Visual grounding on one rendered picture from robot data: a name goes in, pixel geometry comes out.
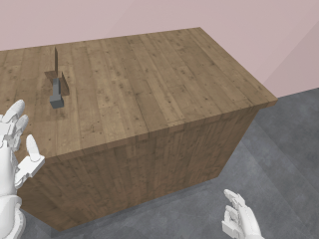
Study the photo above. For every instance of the left robot forearm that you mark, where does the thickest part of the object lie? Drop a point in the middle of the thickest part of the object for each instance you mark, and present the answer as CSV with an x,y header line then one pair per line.
x,y
12,220

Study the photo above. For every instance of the robot right hand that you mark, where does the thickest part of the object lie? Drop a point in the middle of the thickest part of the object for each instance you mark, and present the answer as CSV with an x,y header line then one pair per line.
x,y
244,221

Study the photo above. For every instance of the counter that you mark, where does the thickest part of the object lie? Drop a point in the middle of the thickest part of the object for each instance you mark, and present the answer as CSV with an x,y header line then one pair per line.
x,y
144,116

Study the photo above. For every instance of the tap lever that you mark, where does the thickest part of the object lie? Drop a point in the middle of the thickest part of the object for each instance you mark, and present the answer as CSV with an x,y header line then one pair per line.
x,y
56,100

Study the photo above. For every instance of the robot left hand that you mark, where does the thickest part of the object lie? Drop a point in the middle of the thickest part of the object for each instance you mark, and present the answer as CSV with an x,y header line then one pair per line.
x,y
12,126

